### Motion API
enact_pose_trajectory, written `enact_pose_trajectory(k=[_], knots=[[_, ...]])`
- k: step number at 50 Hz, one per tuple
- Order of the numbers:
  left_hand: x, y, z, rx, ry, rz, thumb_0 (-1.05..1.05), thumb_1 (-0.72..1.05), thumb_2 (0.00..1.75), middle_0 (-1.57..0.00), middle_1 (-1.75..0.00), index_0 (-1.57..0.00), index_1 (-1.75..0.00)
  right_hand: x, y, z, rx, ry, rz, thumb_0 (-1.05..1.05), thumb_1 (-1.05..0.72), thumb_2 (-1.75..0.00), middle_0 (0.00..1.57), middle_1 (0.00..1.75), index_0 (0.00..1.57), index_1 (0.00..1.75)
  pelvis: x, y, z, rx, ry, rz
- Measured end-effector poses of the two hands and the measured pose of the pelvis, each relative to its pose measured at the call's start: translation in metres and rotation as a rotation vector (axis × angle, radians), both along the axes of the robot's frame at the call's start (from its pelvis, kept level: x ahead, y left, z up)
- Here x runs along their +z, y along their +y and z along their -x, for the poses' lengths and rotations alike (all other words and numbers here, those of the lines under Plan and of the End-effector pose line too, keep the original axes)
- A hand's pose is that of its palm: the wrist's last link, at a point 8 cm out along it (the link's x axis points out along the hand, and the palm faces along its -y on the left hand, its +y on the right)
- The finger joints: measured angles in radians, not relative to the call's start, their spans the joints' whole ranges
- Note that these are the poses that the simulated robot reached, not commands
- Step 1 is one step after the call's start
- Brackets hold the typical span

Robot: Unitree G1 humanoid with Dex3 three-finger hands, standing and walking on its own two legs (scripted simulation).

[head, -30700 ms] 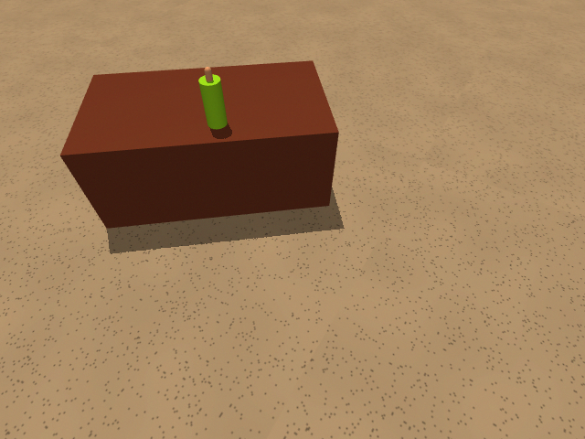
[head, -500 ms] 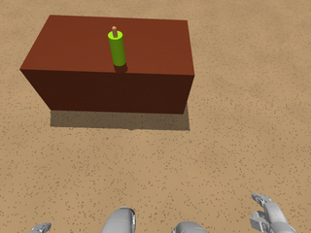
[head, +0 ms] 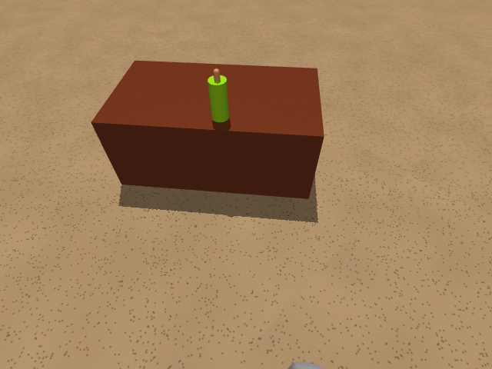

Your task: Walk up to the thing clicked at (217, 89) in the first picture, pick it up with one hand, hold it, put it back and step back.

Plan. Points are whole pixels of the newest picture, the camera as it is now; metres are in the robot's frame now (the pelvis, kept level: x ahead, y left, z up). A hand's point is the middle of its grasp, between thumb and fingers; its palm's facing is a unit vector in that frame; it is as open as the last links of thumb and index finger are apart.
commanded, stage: step back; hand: left
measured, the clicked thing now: (218, 94) +1.14 +0.14 -0.23
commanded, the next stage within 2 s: stand in 0.78 s
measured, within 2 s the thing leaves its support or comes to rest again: neither
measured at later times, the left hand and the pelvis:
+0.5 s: hand out of the picture +0.06 +0.27 -0.14, palm faces +0.05 -0.91 -0.41, open 7.3 cm; pelvis +0.04 -0.01 +0.00, yaw +2 degrees
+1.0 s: hand (108, 361) +0.16 +0.26 -0.14, palm faces -0.02 -0.94 -0.34, open 7.3 cm; pelvis +0.05 +0.01 +0.02, yaw +0 degrees
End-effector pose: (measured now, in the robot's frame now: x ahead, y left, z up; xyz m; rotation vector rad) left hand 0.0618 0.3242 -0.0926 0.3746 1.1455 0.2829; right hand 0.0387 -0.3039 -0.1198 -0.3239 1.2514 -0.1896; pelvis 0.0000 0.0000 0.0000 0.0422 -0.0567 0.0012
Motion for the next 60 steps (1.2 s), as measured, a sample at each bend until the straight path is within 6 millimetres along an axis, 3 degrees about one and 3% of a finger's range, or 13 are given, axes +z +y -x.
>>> enact_pose_trajectory(k=[6, 10, 14, 21, 29, 36, 42, 49, 60], knots=[[-0.008, -0.015, 0.012, -0.005, 0.036, 0.055, 0.00, 0.91, 0.90, -0.21, -0.30, -0.21, -0.30, 0.010, -0.009, -0.005, -0.004, -0.053, 0.006, 0.00, -0.90, -0.89, 0.20, 0.30, 0.20, 0.30, 0.004, -0.009, 0.001, -0.010, -0.002, 0.018], [-0.013, -0.030, 0.015, -0.003, 0.047, 0.047, 0.00, 0.91, 0.90, -0.21, -0.30, -0.21, -0.30, 0.002, -0.025, -0.020, -0.006, -0.065, 0.010, 0.00, -0.90, -0.89, 0.20, 0.30, 0.20, 0.30, -0.003, -0.020, -0.002, -0.019, -0.009, 0.052], [-0.011, -0.040, 0.024, 0.027, 0.046, 0.048, 0.00, 0.91, 0.90, -0.21, -0.30, -0.21, -0.30, 0.002, -0.030, -0.039, 0.023, -0.056, 0.012, 0.00, -0.91, -0.89, 0.20, 0.30, 0.20, 0.30, -0.001, -0.025, -0.009, -0.003, 0.000, 0.044], [-0.001, -0.030, 0.026, 0.056, 0.089, 0.030, 0.00, 0.90, 0.90, -0.21, -0.30, -0.21, -0.30, 0.005, -0.025, -0.068, 0.065, -0.040, 0.009, 0.00, -0.91, -0.89, 0.20, 0.30, 0.20, 0.30, 0.005, -0.017, -0.024, 0.015, 0.018, 0.040], [-0.016, 0.000, -0.018, 0.054, 0.076, 0.030, 0.01, 0.91, 0.90, -0.21, -0.30, -0.21, -0.30, -0.001, 0.006, -0.088, 0.057, -0.024, 0.018, 0.00, -0.91, -0.89, 0.20, 0.30, 0.20, 0.30, -0.003, 0.005, -0.043, 0.016, 0.022, 0.022], [-0.018, -0.001, -0.065, 0.001, 0.019, 0.060, 0.00, 0.91, 0.90, -0.21, -0.30, -0.20, -0.30, 0.005, 0.029, -0.116, 0.044, -0.080, -0.013, 0.00, -0.91, -0.89, 0.20, 0.30, 0.20, 0.30, 0.001, 0.010, -0.054, 0.003, 0.025, 0.054], [-0.012, -0.008, -0.088, -0.026, -0.016, 0.078, 0.00, 0.91, 0.90, -0.21, -0.30, -0.21, -0.30, 0.014, 0.034, -0.135, 0.052, -0.132, -0.023, 0.00, -0.91, -0.89, 0.20, 0.30, 0.20, 0.30, 0.007, 0.013, -0.057, 0.002, 0.019, 0.051], [-0.007, -0.017, -0.087, -0.044, 0.003, 0.098, 0.00, 0.91, 0.90, -0.21, -0.30, -0.21, -0.30, 0.023, 0.026, -0.132, 0.037, -0.139, -0.018, 0.00, -0.91, -0.89, 0.20, 0.30, 0.20, 0.30, 0.015, 0.012, -0.056, 0.003, 0.010, 0.047], [-0.005, -0.022, -0.061, -0.032, 0.060, 0.099, 0.00, 0.91, 0.90, -0.21, -0.30, -0.21, -0.30, 0.023, 0.012, -0.093, -0.002, -0.064, -0.009, 0.00, -0.91, -0.89, 0.20, 0.30, 0.20, 0.30, 0.020, 0.006, -0.045, 0.002, -0.001, 0.046]])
